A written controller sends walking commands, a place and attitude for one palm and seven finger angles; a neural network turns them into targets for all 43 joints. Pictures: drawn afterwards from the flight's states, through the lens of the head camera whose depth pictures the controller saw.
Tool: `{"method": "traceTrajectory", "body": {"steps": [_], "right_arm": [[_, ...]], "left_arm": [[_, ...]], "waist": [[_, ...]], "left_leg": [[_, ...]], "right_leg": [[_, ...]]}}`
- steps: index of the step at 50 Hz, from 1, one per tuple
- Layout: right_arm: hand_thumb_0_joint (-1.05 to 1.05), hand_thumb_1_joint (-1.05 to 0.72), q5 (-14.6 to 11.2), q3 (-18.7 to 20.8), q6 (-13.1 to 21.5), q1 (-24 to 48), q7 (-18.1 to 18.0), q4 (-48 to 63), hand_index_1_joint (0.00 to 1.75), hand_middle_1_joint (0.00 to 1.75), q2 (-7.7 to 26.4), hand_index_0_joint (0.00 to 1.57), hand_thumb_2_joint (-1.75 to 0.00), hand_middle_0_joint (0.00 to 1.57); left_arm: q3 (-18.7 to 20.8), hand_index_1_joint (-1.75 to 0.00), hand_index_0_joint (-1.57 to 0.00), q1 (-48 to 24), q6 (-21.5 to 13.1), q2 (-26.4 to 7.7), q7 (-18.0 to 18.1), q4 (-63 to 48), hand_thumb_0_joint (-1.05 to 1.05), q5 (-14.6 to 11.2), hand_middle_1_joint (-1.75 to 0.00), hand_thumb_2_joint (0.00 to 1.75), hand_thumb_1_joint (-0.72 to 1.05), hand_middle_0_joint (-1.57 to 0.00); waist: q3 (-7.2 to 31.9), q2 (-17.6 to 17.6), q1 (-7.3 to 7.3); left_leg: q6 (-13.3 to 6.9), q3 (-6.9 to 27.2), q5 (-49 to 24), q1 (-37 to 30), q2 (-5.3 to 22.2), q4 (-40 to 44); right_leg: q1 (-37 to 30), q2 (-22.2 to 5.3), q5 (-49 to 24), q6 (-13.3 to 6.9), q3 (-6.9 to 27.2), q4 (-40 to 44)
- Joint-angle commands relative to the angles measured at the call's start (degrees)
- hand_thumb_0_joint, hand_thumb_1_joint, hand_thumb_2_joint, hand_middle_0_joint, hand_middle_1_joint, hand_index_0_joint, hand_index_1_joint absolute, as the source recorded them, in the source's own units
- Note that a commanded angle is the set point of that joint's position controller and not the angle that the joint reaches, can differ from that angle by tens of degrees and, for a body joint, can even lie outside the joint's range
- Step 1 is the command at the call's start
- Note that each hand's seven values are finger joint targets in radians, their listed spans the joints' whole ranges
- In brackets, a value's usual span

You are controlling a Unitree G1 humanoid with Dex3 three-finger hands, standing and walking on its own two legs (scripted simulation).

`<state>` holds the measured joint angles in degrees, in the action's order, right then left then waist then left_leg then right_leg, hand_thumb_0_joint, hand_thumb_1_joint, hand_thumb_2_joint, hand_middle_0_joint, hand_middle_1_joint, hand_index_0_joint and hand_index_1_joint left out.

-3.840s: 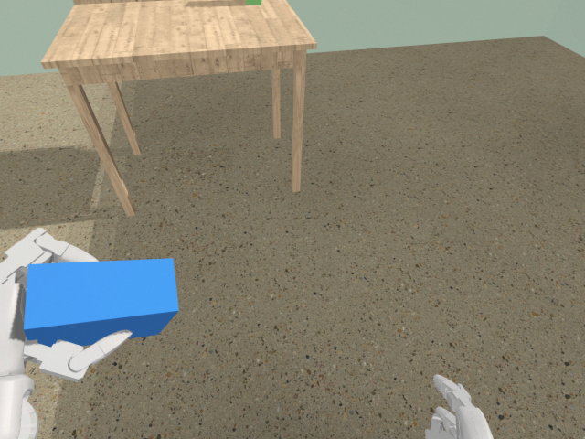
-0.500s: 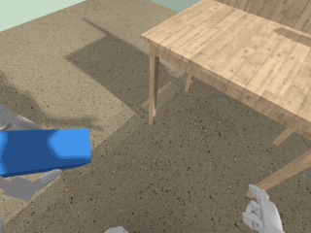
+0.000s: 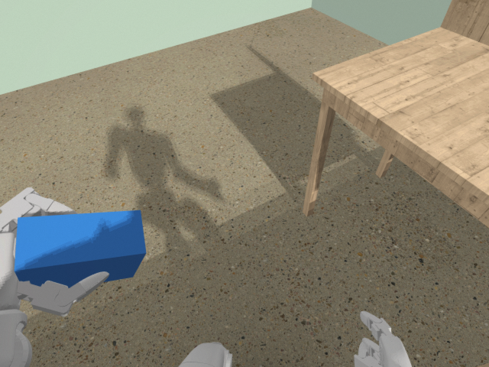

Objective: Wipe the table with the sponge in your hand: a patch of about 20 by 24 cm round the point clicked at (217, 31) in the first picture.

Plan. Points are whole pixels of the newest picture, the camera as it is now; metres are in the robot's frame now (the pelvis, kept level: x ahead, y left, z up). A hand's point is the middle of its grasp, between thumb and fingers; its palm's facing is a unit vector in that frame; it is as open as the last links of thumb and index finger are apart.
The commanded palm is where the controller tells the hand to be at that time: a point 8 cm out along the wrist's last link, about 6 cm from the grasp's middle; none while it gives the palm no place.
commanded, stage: walk to a spot facing it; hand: left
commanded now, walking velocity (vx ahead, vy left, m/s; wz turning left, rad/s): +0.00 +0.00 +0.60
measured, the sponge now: (102, 249) +0.23 +0.20 +0.14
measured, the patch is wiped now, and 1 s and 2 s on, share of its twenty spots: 0.00 0.00 0.00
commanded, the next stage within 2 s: turn to face it in 1.24 s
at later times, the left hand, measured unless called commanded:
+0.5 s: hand out of the picture +0.08 +0.30 +0.19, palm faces +0.63 -0.68 -0.37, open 10.1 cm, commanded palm +0.03 +0.32 +0.18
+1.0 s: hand out of the picture +0.10 +0.33 +0.17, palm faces +0.72 -0.55 -0.42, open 10.1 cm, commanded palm +0.04 +0.34 +0.18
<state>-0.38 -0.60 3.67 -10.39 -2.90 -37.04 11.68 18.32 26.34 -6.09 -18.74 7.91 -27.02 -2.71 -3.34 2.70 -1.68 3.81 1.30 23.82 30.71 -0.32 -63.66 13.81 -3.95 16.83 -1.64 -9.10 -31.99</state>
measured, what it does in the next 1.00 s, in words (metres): steps on the spot, turning left: left foot, then right foot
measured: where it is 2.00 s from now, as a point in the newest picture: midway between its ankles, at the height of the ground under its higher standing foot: outside the picture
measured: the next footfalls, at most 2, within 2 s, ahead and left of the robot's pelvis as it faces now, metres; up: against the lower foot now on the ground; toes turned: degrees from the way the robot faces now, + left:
left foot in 0.26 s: -0.04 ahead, +0.14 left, +0.00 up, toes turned +17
right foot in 0.64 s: +0.07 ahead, -0.10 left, +0.00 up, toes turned +10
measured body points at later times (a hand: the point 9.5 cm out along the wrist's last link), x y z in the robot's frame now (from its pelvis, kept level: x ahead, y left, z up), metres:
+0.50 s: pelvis -0.05 +0.01 +0.01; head -0.05 +0.03 +0.46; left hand +0.04 +0.33 +0.21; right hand +0.15 -0.13 -0.09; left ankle -0.08 +0.13 -0.73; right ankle +0.02 -0.12 -0.67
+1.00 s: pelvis +0.02 +0.02 +0.00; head +0.04 +0.04 +0.44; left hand +0.06 +0.35 +0.20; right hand +0.28 -0.17 -0.08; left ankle +0.00 +0.15 -0.73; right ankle +0.03 -0.11 -0.73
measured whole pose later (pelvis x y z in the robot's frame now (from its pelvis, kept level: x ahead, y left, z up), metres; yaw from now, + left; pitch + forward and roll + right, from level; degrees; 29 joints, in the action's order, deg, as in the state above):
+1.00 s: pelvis +0.02 +0.02 +0.00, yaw +25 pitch +0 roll +1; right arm -0.1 4.1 3.4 -14.2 -4.6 -32.8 16.5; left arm 21.0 29.6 -11.3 -21.8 10.7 -34.3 -1.4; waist -4.0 -2.3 -1.1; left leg -0.3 -9.5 15.3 17.9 3.5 -30.9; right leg 11.3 -8.8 21.5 1.6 -13.0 -34.2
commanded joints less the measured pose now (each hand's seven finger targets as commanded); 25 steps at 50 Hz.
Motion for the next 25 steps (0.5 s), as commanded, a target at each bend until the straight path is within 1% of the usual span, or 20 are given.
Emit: {"method": "traceTrajectory", "body": {"steps": [1,3,4,7,8,9,10,11,12,13,14,15,16,17,18,19,21,23,24,25], "right_arm": [[0.00,-0.90,0.6,1.9,3.0,7.5,-2.8,10.6,0.30,0.30,4.4,0.20,-0.90,0.20],[0.00,-0.90,1.0,2.4,2.7,7.4,-3.5,11.2,0.30,0.30,4.3,0.20,-0.90,0.20],[0.00,-0.90,1.3,2.4,2.5,6.5,-3.6,11.9,0.30,0.30,4.4,0.20,-0.90,0.20],[0.00,-0.90,1.7,3.0,2.0,4.8,-3.1,13.3,0.30,0.30,4.7,0.20,-0.90,0.20],[0.00,-0.90,1.5,3.2,1.9,4.4,-2.8,13.6,0.30,0.30,4.9,0.20,-0.90,0.20],[0.00,-0.90,1.7,3.0,1.7,3.8,-2.5,14.0,0.30,0.30,4.7,0.20,-0.90,0.20],[0.00,-0.90,1.7,3.1,1.5,2.9,-2.4,13.9,0.30,0.30,5.0,0.20,-0.90,0.20],[0.00,-0.90,1.5,3.4,1.4,1.4,-2.3,13.8,0.30,0.30,5.2,0.20,-0.90,0.20],[0.00,-0.90,1.2,3.9,1.5,0.3,-2.4,13.8,0.30,0.30,6.3,0.20,-0.90,0.20],[0.00,-0.90,1.1,4.3,2.4,0.9,-2.4,14.3,0.30,0.30,8.1,0.20,-0.90,0.20],[0.00,-0.90,0.9,3.8,3.6,0.5,-1.4,13.0,0.30,0.30,7.4,0.20,-0.90,0.20],[0.00,-0.90,0.5,4.1,3.8,1.7,-1.0,11.6,0.30,0.30,7.6,0.20,-0.90,0.20],[0.00,-0.90,-0.1,4.5,3.9,2.1,-0.3,11.2,0.30,0.30,7.9,0.20,-0.90,0.20],[0.00,-0.90,-0.5,4.5,4.2,2.3,0.0,10.7,0.30,0.30,7.6,0.20,-0.90,0.20],[0.00,-0.90,-0.6,4.4,4.9,2.3,0.1,10.5,0.30,0.30,7.2,0.20,-0.90,0.20],[0.00,-0.90,-0.4,4.0,5.4,2.5,0.2,10.2,0.30,0.30,6.9,0.20,-0.90,0.20],[0.00,-0.90,-0.3,3.6,6.0,1.8,0.2,9.5,0.30,0.30,6.7,0.20,-0.90,0.20],[0.00,-0.90,0.0,3.1,6.3,1.9,-0.3,9.1,0.30,0.30,6.6,0.20,-0.90,0.20],[0.00,-0.90,0.3,2.8,6.4,2.3,-0.5,8.9,0.30,0.30,6.4,0.20,-0.90,0.20],[0.00,-0.90,0.5,2.7,6.3,2.5,-0.8,8.2,0.30,0.30,6.4,0.20,-0.90,0.20]], "left_arm": [[8.4,-1.60,-1.20,-6.5,-5.4,-13.5,2.0,-14.5,0.00,0.3,-1.60,1.30,0.10,-1.20],[9.3,-1.60,-1.20,-4.7,-5.8,-13.9,2.5,-15.2,0.00,0.1,-1.60,1.30,0.10,-1.20],[10.2,-1.60,-1.20,-2.4,-5.9,-14.2,2.8,-15.4,0.00,0.1,-1.60,1.30,0.10,-1.20],[10.9,-1.60,-1.20,-0.5,-6.0,-13.6,3.6,-18.3,0.00,0.0,-1.60,1.30,0.10,-1.20],[10.7,-1.60,-1.20,0.6,-5.9,-13.1,3.7,-18.6,0.00,-0.2,-1.60,1.30,0.10,-1.20],[10.6,-1.60,-1.20,0.5,-5.9,-12.7,3.8,-19.1,0.00,-0.3,-1.60,1.30,0.10,-1.20],[10.7,-1.60,-1.20,0.3,-5.9,-12.7,3.9,-18.9,0.00,-0.5,-1.60,1.30,0.10,-1.20],[10.0,-1.60,-1.20,-0.9,-5.9,-12.1,3.9,-19.4,0.00,-1.0,-1.60,1.30,0.10,-1.20],[9.4,-1.60,-1.20,-2.2,-6.4,-11.7,3.8,-20.5,0.00,-1.3,-1.60,1.30,0.10,-1.20],[7.8,-1.60,-1.20,-1.7,-7.5,-10.6,3.5,-22.2,0.00,-1.5,-1.60,1.30,0.10,-1.20],[8.6,-1.60,-1.20,-2.3,-9.2,-12.0,3.1,-20.8,0.00,0.1,-1.60,1.30,0.10,-1.20],[10.2,-1.60,-1.20,-3.2,-9.3,-14.3,2.1,-18.3,0.00,1.8,-1.60,1.30,0.10,-1.20],[8.6,-1.60,-1.20,-4.3,-9.3,-12.6,1.5,-18.8,0.00,2.0,-1.60,1.30,0.10,-1.20],[7.0,-1.60,-1.20,-5.4,-9.2,-11.3,1.2,-19.9,0.00,2.1,-1.60,1.30,0.10,-1.20],[7.1,-1.60,-1.20,-7.5,-9.5,-11.5,1.2,-22.2,0.00,2.1,-1.60,1.30,0.10,-1.20],[6.1,-1.60,-1.20,-6.8,-9.5,-10.5,1.2,-21.5,0.00,1.9,-1.60,1.30,0.10,-1.20],[5.2,-1.60,-1.20,-5.8,-9.2,-9.3,1.1,-19.9,0.00,1.4,-1.60,1.30,0.10,-1.20],[5.4,-1.60,-1.20,-6.4,-8.8,-9.5,1.1,-18.2,0.00,1.2,-1.60,1.30,0.10,-1.20],[5.3,-1.60,-1.20,-6.4,-8.8,-9.4,1.1,-16.7,0.00,1.0,-1.60,1.30,0.10,-1.20],[5.4,-1.60,-1.20,-6.3,-8.6,-9.5,1.0,-14.0,0.00,1.1,-1.60,1.30,0.10,-1.20]], "waist": [[6.4,-10.8,1.33],[7.5,-10.0,0.86],[8.4,-10.2,0.10],[11.1,-13.0,-0.99],[11.8,-12.8,-0.80],[12.1,-12.4,-0.48],[12.7,-11.5,0.39],[13.9,-10.2,2.02],[14.2,-2.7,3.29],[11.5,15.5,3.31],[10.0,18.3,2.56],[7.1,14.0,2.55],[5.2,11.0,2.76],[3.8,10.6,2.41],[4.2,11.3,1.85],[3.2,12.0,1.86],[3.9,12.6,1.63],[4.0,12.7,1.72],[3.9,12.1,1.66],[3.9,11.7,1.39]], "left_leg": [[0.8,-3.1,1.2,-0.4,2.8,-2.2],[0.1,-5.5,1.9,-3.7,2.9,7.0],[-0.3,-6.7,2.1,-4.9,2.7,10.2],[-1.3,-7.8,4.8,-6.3,3.1,19.5],[-1.7,-8.1,5.1,-7.0,3.3,23.4],[-1.9,-9.1,3.5,-8.4,2.5,27.5],[-2.2,-10.7,1.0,-11.2,1.2,32.1],[-2.9,-11.0,-2.8,-16.6,0.4,37.4],[-5.5,-6.3,-6.0,-23.7,3.4,41.6],[-11.9,13.2,-21.4,-31.4,17.0,45.1],[-18.9,29.8,-32.5,-32.6,26.5,46.1],[-20.2,29.5,-27.1,-29.4,26.6,45.5],[-19.3,24.8,-21.2,-25.9,23.4,45.6],[-17.6,18.1,-17.2,-23.1,20.0,46.1],[-15.9,13.5,-14.4,-21.1,17.3,46.5],[-15.0,11.9,-12.3,-18.3,15.9,47.7],[-14.0,8.9,-8.8,-16.4,13.8,49.0],[-13.7,8.4,-5.2,-15.6,13.2,50.4],[-14.3,9.6,-3.5,-15.0,14.1,50.7],[-14.4,9.4,-0.3,-14.2,14.3,50.7]], "right_leg": [[-4.5,-16.3,-27.6,-3.6,5.7,13.0],[-6.2,-16.5,-27.7,-3.7,4.5,12.3],[-6.7,-16.4,-27.3,-4.0,4.6,11.9],[-10.0,-19.0,-26.3,-5.5,6.7,10.2],[-11.5,-19.6,-25.0,-5.3,6.3,8.8],[-11.0,-18.9,-23.4,-4.6,6.1,7.2],[-9.7,-17.9,-19.4,-3.3,5.4,4.8],[-6.6,-16.9,-12.7,-1.5,4.2,0.0],[0.4,-13.4,-7.5,1.0,1.3,-11.1],[17.6,-4.1,10.1,5.2,-2.0,-26.4],[27.4,-1.5,20.9,5.2,2.7,-36.5],[30.8,-4.4,16.7,4.9,8.5,-39.7],[30.5,-4.3,13.0,5.2,9.0,-40.8],[29.2,-4.0,9.5,5.6,7.6,-40.2],[26.4,-3.6,6.7,5.7,5.9,-37.6],[23.6,-3.1,5.7,6.0,4.9,-35.4],[17.6,-1.6,4.2,5.9,3.0,-28.7],[13.4,-0.5,4.5,5.8,1.5,-21.8],[11.3,-0.2,5.8,5.9,1.4,-18.4],[8.9,0.3,6.6,5.7,1.1,-15.2]]}}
